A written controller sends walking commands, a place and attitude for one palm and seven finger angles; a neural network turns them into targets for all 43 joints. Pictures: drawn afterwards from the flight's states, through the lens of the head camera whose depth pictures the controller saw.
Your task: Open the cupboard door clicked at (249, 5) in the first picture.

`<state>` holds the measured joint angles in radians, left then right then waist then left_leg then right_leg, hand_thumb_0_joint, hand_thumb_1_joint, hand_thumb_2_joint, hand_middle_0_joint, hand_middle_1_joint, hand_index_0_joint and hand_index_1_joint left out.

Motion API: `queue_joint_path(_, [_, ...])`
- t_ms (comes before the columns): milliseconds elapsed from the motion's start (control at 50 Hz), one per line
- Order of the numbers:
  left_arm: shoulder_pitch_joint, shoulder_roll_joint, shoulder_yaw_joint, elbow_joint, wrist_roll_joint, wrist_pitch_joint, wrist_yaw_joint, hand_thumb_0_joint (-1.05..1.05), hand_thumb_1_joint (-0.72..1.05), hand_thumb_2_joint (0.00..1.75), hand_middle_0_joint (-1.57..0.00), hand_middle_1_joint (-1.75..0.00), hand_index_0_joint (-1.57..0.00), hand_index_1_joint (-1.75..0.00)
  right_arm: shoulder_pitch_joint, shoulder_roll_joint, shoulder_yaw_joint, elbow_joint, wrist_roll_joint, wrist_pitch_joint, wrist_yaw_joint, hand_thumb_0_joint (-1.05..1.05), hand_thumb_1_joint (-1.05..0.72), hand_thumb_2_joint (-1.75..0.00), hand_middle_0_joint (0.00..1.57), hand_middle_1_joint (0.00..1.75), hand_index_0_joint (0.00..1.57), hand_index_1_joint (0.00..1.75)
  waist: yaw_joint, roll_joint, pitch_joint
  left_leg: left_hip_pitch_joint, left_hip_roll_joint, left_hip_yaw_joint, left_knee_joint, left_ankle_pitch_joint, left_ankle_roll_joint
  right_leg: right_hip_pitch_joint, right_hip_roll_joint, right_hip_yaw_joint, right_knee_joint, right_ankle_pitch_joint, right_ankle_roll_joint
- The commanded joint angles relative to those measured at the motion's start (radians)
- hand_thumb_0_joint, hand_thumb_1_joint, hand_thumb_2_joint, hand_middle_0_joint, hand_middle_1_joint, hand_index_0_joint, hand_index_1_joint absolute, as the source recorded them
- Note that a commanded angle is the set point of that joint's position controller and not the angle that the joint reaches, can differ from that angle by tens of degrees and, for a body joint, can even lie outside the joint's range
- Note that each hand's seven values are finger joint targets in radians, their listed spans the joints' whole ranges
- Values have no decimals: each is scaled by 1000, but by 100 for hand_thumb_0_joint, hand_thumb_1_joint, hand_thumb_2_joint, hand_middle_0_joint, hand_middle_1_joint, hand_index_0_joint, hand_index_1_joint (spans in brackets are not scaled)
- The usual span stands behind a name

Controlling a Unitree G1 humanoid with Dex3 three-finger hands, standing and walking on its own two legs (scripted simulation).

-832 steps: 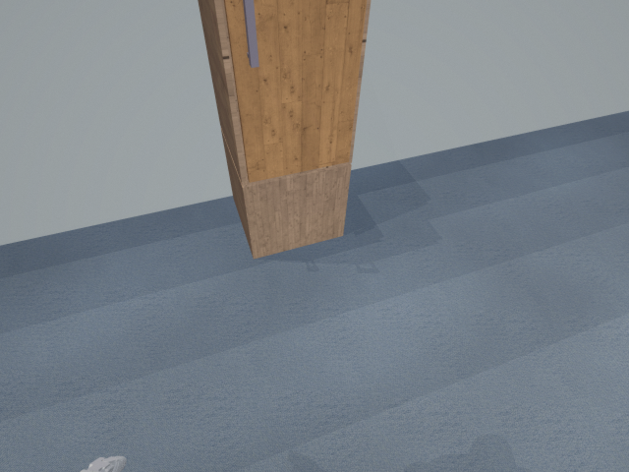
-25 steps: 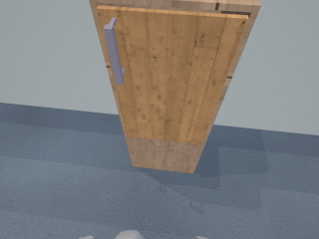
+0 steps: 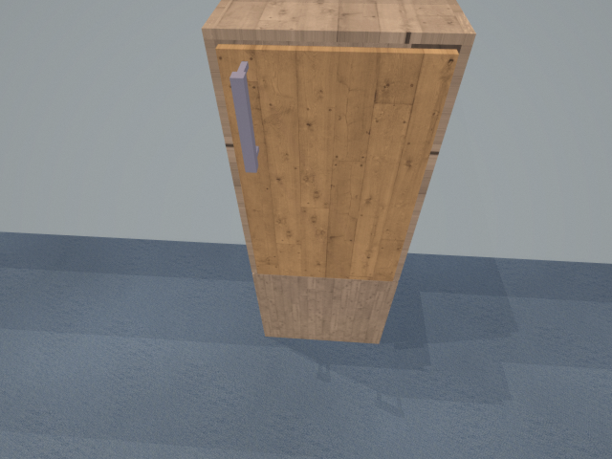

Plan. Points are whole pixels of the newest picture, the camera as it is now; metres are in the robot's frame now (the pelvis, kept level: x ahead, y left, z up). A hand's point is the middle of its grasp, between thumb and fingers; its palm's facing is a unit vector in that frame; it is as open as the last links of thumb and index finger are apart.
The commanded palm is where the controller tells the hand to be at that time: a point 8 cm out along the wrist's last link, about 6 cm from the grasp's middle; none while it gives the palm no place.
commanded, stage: come to a stop and stand still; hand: left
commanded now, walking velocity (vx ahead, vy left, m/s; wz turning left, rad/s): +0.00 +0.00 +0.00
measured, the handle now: (248, 120) +0.59 +0.13 +0.14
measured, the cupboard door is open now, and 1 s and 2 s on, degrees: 0 0 0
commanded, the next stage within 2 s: look again from close up in 0.40 s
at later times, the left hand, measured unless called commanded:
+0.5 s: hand out of the picture -0.06 +0.13 -0.17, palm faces +0.05 -0.99 -0.15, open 7.4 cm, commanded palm none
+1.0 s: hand out of the picture +0.03 +0.16 -0.18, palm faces +0.02 -0.98 -0.19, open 7.4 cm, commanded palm none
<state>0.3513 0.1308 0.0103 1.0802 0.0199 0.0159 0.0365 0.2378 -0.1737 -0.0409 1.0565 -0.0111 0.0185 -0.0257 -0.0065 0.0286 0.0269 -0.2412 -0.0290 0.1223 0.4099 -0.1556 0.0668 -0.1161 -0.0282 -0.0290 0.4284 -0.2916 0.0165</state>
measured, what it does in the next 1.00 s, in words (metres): stands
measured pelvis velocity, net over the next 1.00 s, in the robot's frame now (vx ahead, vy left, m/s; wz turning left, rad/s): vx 0.01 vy -0.01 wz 0.01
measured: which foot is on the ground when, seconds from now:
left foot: down 0.00-1.00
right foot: down 0.00-1.00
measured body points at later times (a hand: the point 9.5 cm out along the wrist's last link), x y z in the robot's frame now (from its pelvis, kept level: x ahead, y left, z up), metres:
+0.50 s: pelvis -0.02 -0.01 +0.00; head -0.02 -0.01 +0.45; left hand -0.07 +0.19 -0.16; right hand -0.06 -0.21 -0.17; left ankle +0.05 +0.07 -0.74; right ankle -0.04 -0.13 -0.74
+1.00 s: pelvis +0.01 -0.01 -0.01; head +0.02 +0.00 +0.44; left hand +0.03 +0.22 -0.17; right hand +0.04 -0.24 -0.16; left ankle +0.05 +0.07 -0.74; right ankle -0.04 -0.13 -0.74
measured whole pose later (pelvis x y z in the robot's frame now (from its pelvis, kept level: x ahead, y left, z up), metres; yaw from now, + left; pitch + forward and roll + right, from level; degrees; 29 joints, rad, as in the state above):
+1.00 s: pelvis +0.01 -0.01 -0.01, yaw +1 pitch +0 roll +0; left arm 0.31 0.16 0.00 1.04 0.02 -0.03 0.04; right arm 0.27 -0.16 0.00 1.07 -0.02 -0.02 -0.02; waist -0.01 -0.01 0.00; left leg -0.29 -0.02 0.10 0.51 -0.23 0.06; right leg -0.14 -0.02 -0.04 0.50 -0.35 0.00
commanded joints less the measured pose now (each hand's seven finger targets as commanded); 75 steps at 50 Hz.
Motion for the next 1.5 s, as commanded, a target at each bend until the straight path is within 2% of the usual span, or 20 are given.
queue_joint_path(0, [24,83,6,-27,-5,-27,11,0,90,90,-20,-30,-20,-30,69,-69,5,1,3,-20,3,0,-90,-90,20,30,20,30,-20,-120,23,140,136,-161,-95,8,-39,-160,-100,99,-129,50,-41])
queue_joint_path(120, [93,69,4,9,-2,-17,13,0,90,90,-20,-30,-20,-30,86,-59,10,46,1,-10,2,0,-90,-90,20,30,20,30,-1,-3,105,39,142,-200,-186,-212,-40,-162,-70,77,-124,-50,-33])
queue_joint_path(460, [147,21,9,28,0,-23,16,0,90,90,-20,-30,-20,-30,161,-6,9,79,-2,-11,-5,0,-90,-90,20,30,20,30,-1,-25,102,3,139,-199,-167,-220,-41,-185,-61,73,-115,-81,-43])
queue_joint_path(480, [131,76,-12,23,22,-55,38,0,90,90,-20,-30,-20,-30,54,-66,24,-12,-8,-32,13,0,-90,-90,20,30,20,30,31,-123,179,-122,118,-142,46,-108,-68,-188,-78,65,-113,63,-59])
queue_joint_path(500, [86,104,0,-27,9,-57,31,0,90,90,-20,-30,-20,-30,103,-29,17,-38,-7,-23,23,0,-90,-90,20,30,20,30,-23,-120,101,-40,90,-133,101,-192,-63,-294,-125,135,-172,-275,-82])
queue_joint_path(520, [42,107,8,-49,8,-56,26,0,90,90,-20,-30,-20,-30,146,-20,11,-17,-14,-15,24,0,-90,-90,20,30,20,30,-53,-83,104,-29,76,-121,147,-199,-55,-347,-133,155,-174,-364,-100])
queue_joint_path(560, [29,106,6,-61,-1,-67,21,0,90,90,-20,-30,-20,-30,192,0,21,-16,-17,-21,25,0,-90,-90,20,30,20,30,-62,26,22,11,76,-124,144,-131,-45,-308,-121,116,-103,-247,-113])
queue_joint_path(700, [96,57,2,-43,1,-48,15,0,90,90,-20,-30,-20,-30,118,-51,23,-50,-9,-43,9,0,-90,-90,20,30,20,30,10,0,74,-146,148,-252,-62,-249,9,-161,-27,33,34,-82,-77])
queue_joint_path(1020, [35,141,8,-58,-2,-52,12,0,90,90,-20,-30,-20,-30,53,-100,25,-20,-1,-65,-1,0,-90,-90,20,30,20,30,9,-32,-33,50,138,-159,20,175,-4,-79,-81,67,-15,203,-58])
queue_joint_path(1080, [61,119,-5,-45,8,-49,46,0,90,90,-20,-30,-20,-30,2,-117,30,-83,6,-56,2,0,-90,-90,20,30,20,30,17,-13,75,-4,158,-158,160,229,-24,-162,-97,115,-67,280,-46])
queue_joint_path(1100, [-662,401,169,-1644,-180,-246,48,0,88,89,-20,-32,-20,-32,45,-285,-25,-434,58,-200,-21,0,-90,-90,20,30,20,30,-115,198,-447,331,62,-183,61,311,-49,-166,-3,-33,53,328,-58])
queue_joint_path(1120, [-166,308,135,-1436,-117,-204,71,0,85,88,-20,-33,-20,-33,-18,-178,38,-369,46,-308,-51,0,-90,-90,20,30,20,30,11,370,-462,489,133,-238,-3,409,-84,-229,20,-42,209,119,-64])
queue_joint_path(1140, [-120,262,107,-1364,-123,-153,116,0,83,87,-21,-34,-21,-34,-29,-170,22,-309,48,-336,-64,0,-90,-90,20,30,20,30,-5,313,-401,354,122,-249,-47,307,-132,-267,27,-44,260,-22,-54])
queue_joint_path(1160, [203,-24,-68,-1081,-144,-54,98,0,81,86,-21,-36,-21,-36,2,-122,30,-295,61,-332,-45,0,-90,-90,20,30,20,30,-33,222,-213,277,121,-249,-69,229,-106,-355,31,-46,277,-68,-46])
queue_joint_path(1200, [-5,82,23,-1256,-177,-121,59,0,76,84,-21,-39,-21,-39,-43,-185,-8,-402,47,-332,-35,0,-90,-90,20,30,20,30,-46,51,-62,74,101,-240,-3,-38,-81,-365,28,-59,167,-83,-46])
queue_joint_path(1240, [186,101,109,-1000,-192,-204,-17,0,71,82,-21,-42,-21,-42,-57,-193,-22,-451,43,-317,-31,0,-90,-90,20,30,20,30,-6,-161,38,-126,52,-189,105,-146,-63,-370,35,-71,72,-80,-47])
queue_joint_path(1320, [324,85,143,-903,-260,-458,-285,0,62,78,-22,-48,-22,-48,-127,-210,-49,-546,25,-280,-1,0,-90,-90,20,30,20,30,42,-383,-80,-334,22,-126,327,-51,-72,-457,37,-40,267,52,-37])
queue_joint_path(1380, [280,210,247,-932,-305,-517,-452,0,55,75,-22,-53,-22,-53,-154,-224,-56,-645,46,-277,16,0,-90,-90,20,30,20,30,62,-139,-155,-357,0,-102,397,-75,-69,-433,6,38,305,51,-47])
queue_joint_path(1420, [189,291,328,-1106,-338,-504,-466,0,50,73,-23,-55,-23,-55,-155,-211,-49,-697,51,-272,4,0,-90,-90,20,30,20,30,73,2,-256,-336,-3,-86,413,-87,-54,-412,6,70,297,-4,-43])
queue_joint_path(1480, [-11,325,363,-1360,-379,-540,-413,0,43,70,-23,-60,-23,-60,-87,-179,-36,-704,43,-268,-20,0,-90,-90,20,30,20,30,25,108,-317,-292,20,-113,449,-114,-40,-438,9,128,271,-86,-26])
